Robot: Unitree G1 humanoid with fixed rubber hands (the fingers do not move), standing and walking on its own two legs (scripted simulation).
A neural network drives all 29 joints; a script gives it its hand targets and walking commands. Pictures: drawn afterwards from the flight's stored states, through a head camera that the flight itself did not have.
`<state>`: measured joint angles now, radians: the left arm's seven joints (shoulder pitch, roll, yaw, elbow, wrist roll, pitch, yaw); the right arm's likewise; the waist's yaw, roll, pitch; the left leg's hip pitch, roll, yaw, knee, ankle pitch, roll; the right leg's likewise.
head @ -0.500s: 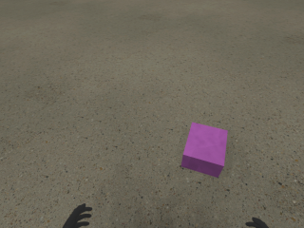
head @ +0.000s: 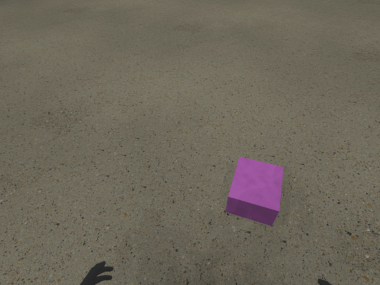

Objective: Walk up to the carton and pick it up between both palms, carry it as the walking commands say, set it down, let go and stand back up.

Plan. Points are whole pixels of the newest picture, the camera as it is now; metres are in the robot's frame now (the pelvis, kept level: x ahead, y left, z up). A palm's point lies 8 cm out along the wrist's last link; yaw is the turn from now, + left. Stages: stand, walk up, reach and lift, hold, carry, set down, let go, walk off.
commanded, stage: stand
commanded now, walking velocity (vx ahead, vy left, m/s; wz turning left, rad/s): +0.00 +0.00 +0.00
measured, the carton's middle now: (254, 189) +0.79 -0.32 -0.67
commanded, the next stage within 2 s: walk up in 0.62 s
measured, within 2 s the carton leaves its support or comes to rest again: neither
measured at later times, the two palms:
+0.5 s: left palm out of the picture +0.12 +0.25 -0.09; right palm out of the picture +0.09 -0.29 -0.10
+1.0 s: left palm out of the picture +0.12 +0.25 -0.09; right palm out of the picture +0.07 -0.32 -0.10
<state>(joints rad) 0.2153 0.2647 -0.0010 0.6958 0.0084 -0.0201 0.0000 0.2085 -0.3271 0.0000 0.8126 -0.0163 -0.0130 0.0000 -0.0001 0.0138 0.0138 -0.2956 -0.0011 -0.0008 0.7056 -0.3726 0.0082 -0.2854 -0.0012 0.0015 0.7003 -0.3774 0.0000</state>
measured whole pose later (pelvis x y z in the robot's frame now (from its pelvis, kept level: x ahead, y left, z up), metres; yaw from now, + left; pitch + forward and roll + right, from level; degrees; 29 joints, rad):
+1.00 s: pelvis +0.00 -0.02 +0.01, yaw -3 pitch -2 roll +2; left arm 0.22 0.32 0.02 0.79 0.01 0.01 -0.04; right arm 0.21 -0.37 0.00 0.90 -0.03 -0.07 0.00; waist -0.01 -0.02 0.02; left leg -0.24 0.02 0.04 0.62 -0.35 0.03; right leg -0.41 -0.01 0.03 0.90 -0.42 0.00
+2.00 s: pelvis +0.20 -0.14 -0.01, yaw -11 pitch -1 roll +0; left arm 0.30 0.39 0.07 0.79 0.01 -0.04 -0.06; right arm 0.24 -0.44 0.00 0.90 -0.01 -0.06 0.00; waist 0.04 0.05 0.07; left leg -0.49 0.05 0.05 1.05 -0.45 0.03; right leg -0.41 0.02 0.00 0.76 -0.32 -0.03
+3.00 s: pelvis +0.29 -0.18 -0.01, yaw -17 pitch -2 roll +0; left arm 0.31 0.38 0.05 0.79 0.01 -0.04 -0.01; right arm 0.22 -0.41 0.00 0.89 -0.02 -0.02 0.00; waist -0.01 0.01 0.07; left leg -0.38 0.03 0.07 0.80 -0.39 0.02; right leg -0.43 0.03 0.06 0.80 -0.33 -0.02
